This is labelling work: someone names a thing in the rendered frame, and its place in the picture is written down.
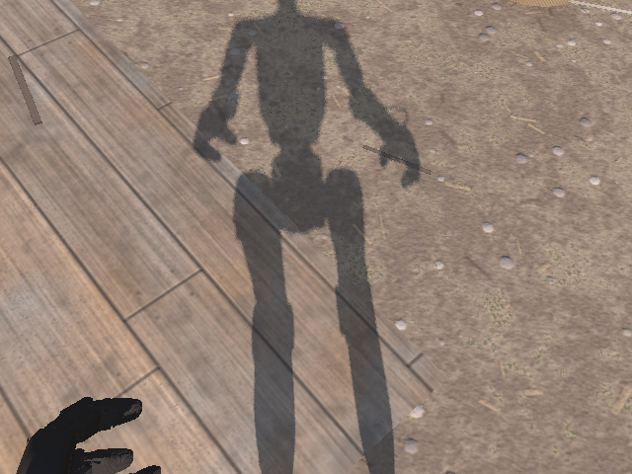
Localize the robot left hand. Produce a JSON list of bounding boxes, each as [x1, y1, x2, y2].
[[16, 397, 161, 474]]

